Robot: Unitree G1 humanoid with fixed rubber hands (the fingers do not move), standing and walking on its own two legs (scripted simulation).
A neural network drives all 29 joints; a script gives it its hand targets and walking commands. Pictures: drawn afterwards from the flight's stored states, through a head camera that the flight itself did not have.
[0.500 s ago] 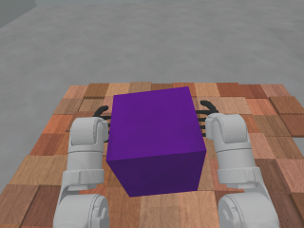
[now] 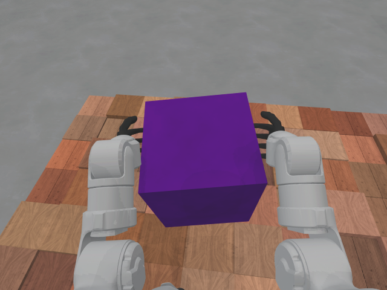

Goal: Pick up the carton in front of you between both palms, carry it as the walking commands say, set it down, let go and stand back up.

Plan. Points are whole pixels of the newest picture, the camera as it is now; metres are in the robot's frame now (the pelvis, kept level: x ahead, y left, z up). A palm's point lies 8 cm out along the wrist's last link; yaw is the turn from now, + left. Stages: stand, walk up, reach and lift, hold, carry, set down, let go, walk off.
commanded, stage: carry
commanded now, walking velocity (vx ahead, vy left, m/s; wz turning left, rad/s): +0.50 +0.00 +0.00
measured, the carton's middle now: (201, 166) +0.38 +0.01 +0.02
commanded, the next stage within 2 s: none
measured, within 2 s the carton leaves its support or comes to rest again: neither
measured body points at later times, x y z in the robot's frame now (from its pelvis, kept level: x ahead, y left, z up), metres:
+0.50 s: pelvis +0.29 -0.05 +0.02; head +0.31 -0.06 +0.47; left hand +0.67 +0.10 +0.14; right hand +0.67 -0.19 +0.13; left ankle +0.18 +0.07 -0.63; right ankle +0.34 -0.12 -0.71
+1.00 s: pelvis +0.59 -0.02 +0.02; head +0.64 -0.02 +0.47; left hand +0.97 +0.13 +0.10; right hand +0.96 -0.16 +0.09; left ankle +0.65 +0.05 -0.71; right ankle +0.47 -0.13 -0.63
